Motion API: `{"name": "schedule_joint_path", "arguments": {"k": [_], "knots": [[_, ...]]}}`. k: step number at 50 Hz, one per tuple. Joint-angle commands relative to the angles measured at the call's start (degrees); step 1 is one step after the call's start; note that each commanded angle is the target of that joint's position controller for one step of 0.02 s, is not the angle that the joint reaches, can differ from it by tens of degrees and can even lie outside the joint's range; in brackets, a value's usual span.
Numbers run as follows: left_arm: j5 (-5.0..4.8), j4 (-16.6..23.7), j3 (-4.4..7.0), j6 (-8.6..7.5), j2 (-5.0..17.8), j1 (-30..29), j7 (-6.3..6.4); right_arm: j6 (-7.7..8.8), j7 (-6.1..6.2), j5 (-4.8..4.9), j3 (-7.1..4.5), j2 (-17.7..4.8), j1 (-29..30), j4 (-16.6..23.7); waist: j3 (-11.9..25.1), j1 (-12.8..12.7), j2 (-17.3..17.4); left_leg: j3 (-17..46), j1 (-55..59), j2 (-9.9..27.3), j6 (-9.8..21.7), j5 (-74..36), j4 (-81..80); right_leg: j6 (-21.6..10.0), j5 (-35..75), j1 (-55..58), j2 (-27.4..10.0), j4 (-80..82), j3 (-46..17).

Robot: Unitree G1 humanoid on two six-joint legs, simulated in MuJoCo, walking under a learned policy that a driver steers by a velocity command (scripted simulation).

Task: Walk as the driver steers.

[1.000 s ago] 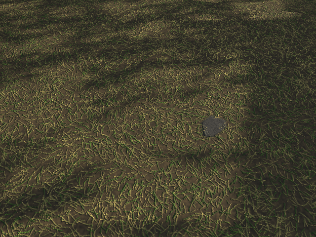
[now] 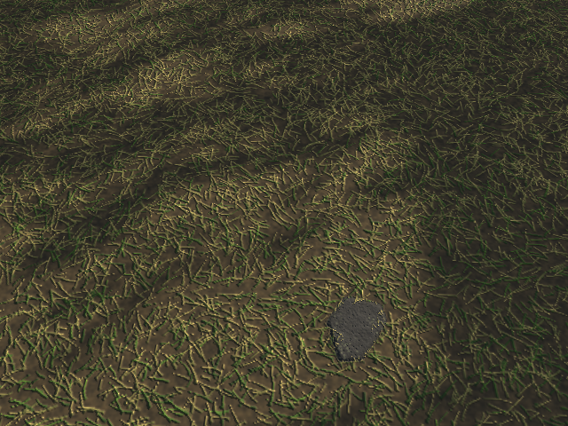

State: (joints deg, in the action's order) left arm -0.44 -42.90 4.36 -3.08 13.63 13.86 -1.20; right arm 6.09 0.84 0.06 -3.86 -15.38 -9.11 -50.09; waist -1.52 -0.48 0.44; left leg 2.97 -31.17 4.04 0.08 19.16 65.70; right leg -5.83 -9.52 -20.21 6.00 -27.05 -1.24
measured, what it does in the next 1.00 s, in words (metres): walks ahead, turning right: left foot, then right foot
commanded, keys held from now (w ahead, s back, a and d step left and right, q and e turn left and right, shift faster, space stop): w+e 0.44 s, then w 0.34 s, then w+q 0.22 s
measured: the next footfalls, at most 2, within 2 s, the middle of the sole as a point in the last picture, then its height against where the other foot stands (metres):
left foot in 0.32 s outside the picture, level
right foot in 0.82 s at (405, 385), level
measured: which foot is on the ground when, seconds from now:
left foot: up 0.00-0.30, down 0.32-0.84, up 0.86-1.00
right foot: down 0.00-0.34, up 0.36-0.80, down 0.82-1.00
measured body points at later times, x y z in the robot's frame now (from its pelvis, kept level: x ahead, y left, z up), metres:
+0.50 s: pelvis +0.28 +0.03 +0.00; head +0.31 +0.03 +0.45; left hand +0.46 +0.26 -0.11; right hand +0.33 -0.27 -0.10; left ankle +0.33 +0.12 -0.74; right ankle +0.20 -0.09 -0.65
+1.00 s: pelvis +0.51 -0.12 +0.01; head +0.53 -0.14 +0.45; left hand +0.72 +0.09 -0.09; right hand +0.49 -0.41 -0.13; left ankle +0.54 +0.04 -0.65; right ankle +0.51 -0.22 -0.74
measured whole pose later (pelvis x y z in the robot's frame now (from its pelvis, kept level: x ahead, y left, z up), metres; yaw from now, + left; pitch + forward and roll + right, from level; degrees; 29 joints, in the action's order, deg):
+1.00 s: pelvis +0.51 -0.12 +0.01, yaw -18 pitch +1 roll +0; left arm 0.4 -42.1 3.5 -4.7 13.5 12.2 -1.2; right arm 3.1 -0.2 1.9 -3.8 -17.1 -14.7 -50.4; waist -1.6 0.3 2.4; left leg 2.2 -30.6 5.2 0.7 18.3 65.6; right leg -2.9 -10.1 -15.0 0.7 -23.5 5.7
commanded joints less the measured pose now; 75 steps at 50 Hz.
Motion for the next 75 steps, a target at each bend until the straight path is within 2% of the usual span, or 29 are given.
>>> {"name": "schedule_joint_path", "arguments": {"k": [1,7,12,14,16,17,18,19,20,21,23,31,37,39,41,42,43,44,47,52,60,64,67,68,69,70,71,72,75], "knots": [[-0.59,4.48,2.19,-1.53,7.98,-1.09,0.87,-0.93,0.50,-0.88,-1.64,-4.36,-0.91,3.90,6.25,2.20,-1.85,1.18,-4.46,1.47,-1.26,-5.13,-7.38,-10.44,16.40,7.08,-14.72,13.13,-17.70],[-1.17,2.30,2.74,-1.00,9.07,4.91,2.01,-0.23,-0.31,-0.41,-0.59,-2.18,12.57,8.70,2.92,-2.10,-4.94,0.43,-1.08,-3.13,-2.00,-23.88,-31.07,-6.42,8.94,4.75,-10.76,12.99,-14.96],[-1.45,0.67,2.86,-0.39,8.53,8.06,2.32,1.01,-1.31,0.44,-0.83,-4.47,16.94,11.66,2.17,-3.49,-5.96,1.96,0.81,-4.74,-0.97,-20.40,-38.31,-5.89,6.65,11.53,-12.89,7.93,-21.64],[-1.14,0.91,2.95,-0.01,8.80,7.69,2.72,2.00,-1.61,0.74,-1.23,-5.54,14.97,11.58,2.76,-2.13,-7.48,1.56,4.67,-5.34,0.26,-15.61,-40.66,-5.50,9.10,13.95,-13.26,4.59,-24.41],[-0.95,2.61,2.12,-0.16,6.65,4.38,2.46,2.67,-1.13,-0.10,-2.64,-8.38,3.38,9.09,9.64,3.99,-7.28,2.86,23.85,-1.93,4.19,-16.71,-41.84,-2.65,16.19,9.01,-9.15,-6.84,-21.62],[0.13,4.05,1.02,-0.53,3.87,3.98,2.19,2.40,-0.63,-0.67,-3.71,-12.24,-7.00,8.04,17.68,7.92,-0.51,13.34,40.18,8.42,8.11,-14.82,-40.54,-0.14,4.87,-0.28,-4.74,-23.15,-15.64],[-1.83,4.86,0.28,-0.77,2.05,13.12,2.19,1.67,-1.04,-0.87,-4.25,-14.26,-10.68,6.09,23.18,3.52,19.40,38.26,55.33,19.99,17.65,-4.78,-45.05,3.17,-24.28,-19.49,0.94,-38.47,-11.23],[-2.30,2.96,1.30,-0.57,8.32,12.69,2.53,1.20,-1.15,0.42,-3.05,-8.56,-8.27,7.26,17.88,4.39,12.39,39.11,51.79,19.87,16.00,6.20,-47.00,3.71,-22.64,-25.78,-4.59,-45.55,-11.46],[-1.62,3.81,2.00,-0.17,10.87,6.66,2.49,0.71,-0.90,0.55,-2.20,-5.34,-5.55,8.19,10.70,5.67,7.01,30.23,44.25,17.12,13.12,4.62,-48.10,4.16,-16.96,-27.08,-6.40,-47.14,-9.68],[-0.97,4.45,2.03,0.09,9.97,3.59,2.54,0.25,-0.88,0.01,-1.73,-4.74,-2.79,8.49,6.39,4.53,2.62,23.75,36.68,14.75,11.65,-1.80,-49.63,4.51,-12.91,-25.22,-8.26,-46.19,-7.87],[-0.64,5.64,1.97,0.18,7.57,1.78,1.95,0.14,-1.02,-0.83,-1.04,-3.27,-1.34,7.55,2.71,2.28,3.32,15.48,27.90,10.84,10.48,-10.06,-52.52,4.21,-9.10,-21.53,-10.90,-42.16,-7.19],[-0.18,8.51,-0.37,-0.56,2.71,-6.98,0.69,0.19,-1.38,0.72,-2.03,-7.59,-4.44,3.55,1.03,2.56,3.29,0.71,24.72,7.63,11.22,-25.53,-57.02,5.30,6.24,-18.50,-12.00,-18.53,-1.73],[-0.95,11.63,-0.57,-1.04,4.10,-16.27,-0.85,-1.32,-1.43,1.85,-2.17,-10.16,-11.25,0.21,-1.19,4.99,4.57,-0.14,30.71,10.51,9.63,-25.72,-54.33,3.55,5.87,-14.27,-9.42,-5.95,1.45],[-0.61,11.26,0.22,-1.14,5.92,-13.56,-1.01,-1.97,-1.13,2.10,-2.37,-11.33,-10.89,-0.40,0.48,2.14,5.54,-1.17,32.69,10.96,8.35,-36.37,-49.21,1.55,2.83,-8.04,-7.38,-2.88,2.92],[0.23,6.80,2.76,-1.21,10.66,1.94,-0.24,-2.28,-0.81,1.86,-1.42,-9.73,-10.63,-0.37,9.77,-5.81,3.90,-4.37,23.78,6.46,5.29,-42.05,-30.52,-1.80,6.62,17.43,-7.59,-1.37,1.91],[1.76,5.79,4.09,-1.00,16.77,10.91,0.57,-1.49,-1.06,0.42,0.49,-4.53,-13.27,1.95,19.97,-7.29,-6.88,-6.96,2.70,0.22,1.50,-19.56,-7.75,-8.71,6.53,41.22,-23.85,-2.78,-18.72],[0.71,5.03,3.64,-0.87,15.58,12.55,0.55,-0.46,-1.28,0.79,1.30,-3.05,-15.21,1.32,27.33,-6.80,-14.85,0.11,-7.61,-5.07,0.71,13.92,5.20,-13.68,0.74,45.95,-31.46,5.62,-38.02],[0.68,5.06,2.36,-0.88,11.67,10.09,0.51,-0.06,-1.47,2.56,-0.56,-8.65,-11.32,1.86,19.78,-7.31,-9.52,3.75,-13.05,-2.09,1.24,12.21,9.99,-11.08,-2.50,39.85,-29.31,7.05,-32.15],[0.63,4.66,0.54,-1.97,5.91,-0.32,0.18,-1.38,-0.89,1.70,-1.04,-7.51,-6.27,2.86,5.40,-1.45,-6.76,1.89,-8.94,3.89,1.21,0.36,2.59,-6.34,2.45,17.85,-22.32,13.37,-13.23],[1.59,1.80,1.28,-3.91,6.39,-2.45,0.67,-4.18,-0.59,1.62,-0.98,-3.79,-6.36,2.98,0.89,1.80,-4.67,3.84,-7.80,4.00,-0.22,-10.00,-3.01,-5.77,10.25,10.62,-21.18,19.80,-1.70],[0.59,-2.39,2.41,-2.93,9.81,2.56,2.30,-3.77,-3.14,0.90,0.20,-1.87,7.21,7.85,-3.70,-2.74,-2.27,-1.71,-8.78,2.34,1.26,-23.34,-24.79,-3.19,13.11,17.68,-21.42,19.94,9.80],[-0.58,-3.88,3.13,-1.26,11.79,3.77,2.48,-3.94,-4.29,0.99,-0.09,-3.07,10.02,11.02,-3.53,-2.43,-3.43,-5.75,-8.21,0.11,4.15,-13.52,-28.68,-1.72,26.69,25.55,-23.40,13.28,12.05],[-1.27,-3.46,3.48,0.10,13.97,1.44,2.94,-4.27,-4.09,1.43,-2.70,-7.51,-2.40,9.27,4.87,5.53,-5.27,-10.88,11.02,-6.98,8.28,-8.72,-31.52,1.10,51.30,24.35,-21.23,-6.78,14.96],[-0.93,-3.03,2.96,-0.01,13.07,1.71,3.18,-4.55,-3.18,1.45,-4.84,-11.78,-12.10,6.77,10.08,9.91,-2.79,-6.70,27.85,-6.93,10.70,-11.86,-34.06,3.58,42.27,14.41,-18.80,-21.41,15.50],[1.47,-0.13,0.80,-1.08,5.89,5.07,2.69,-4.73,-2.13,1.79,-6.35,-18.67,-14.78,6.15,13.77,6.10,11.95,21.24,47.35,7.81,19.50,-8.50,-36.71,7.78,-3.57,-11.22,-9.85,-43.21,14.19],[0.35,0.97,-0.21,-3.63,5.55,3.93,1.89,-3.80,-2.51,1.15,-5.32,-17.62,-15.07,8.31,23.37,6.01,10.74,45.76,55.07,15.40,26.11,-1.29,-46.85,7.84,-25.63,-21.53,-3.10,-53.27,-0.68],[-1.99,2.51,0.78,-5.05,9.31,-2.71,1.15,-3.17,-2.74,0.66,-4.11,-13.25,-14.20,8.09,18.01,8.13,5.83,38.74,52.62,13.95,22.39,-2.70,-49.08,6.47,-21.15,-27.41,-6.43,-54.16,-4.33],[-2.01,3.02,0.51,-5.77,8.98,-4.55,1.16,-2.72,-2.67,1.08,-3.52,-11.01,-11.36,8.26,11.88,6.46,3.64,30.44,44.79,11.58,20.08,-6.28,-48.75,5.34,-16.04,-27.60,-8.99,-49.88,-3.70],[0.76,1.99,1.50,-4.56,9.68,-3.33,1.95,-2.52,-2.08,0.41,-2.03,-6.71,-3.07,10.91,5.50,0.24,1.56,18.91,25.50,6.30,17.06,-19.49,-51.31,6.32,-8.66,-16.67,-13.04,-39.05,-3.55]]}}
Over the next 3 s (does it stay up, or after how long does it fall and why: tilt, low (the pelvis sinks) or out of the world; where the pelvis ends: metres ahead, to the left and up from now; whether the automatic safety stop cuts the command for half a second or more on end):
stays up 1.60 -0.04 -0.01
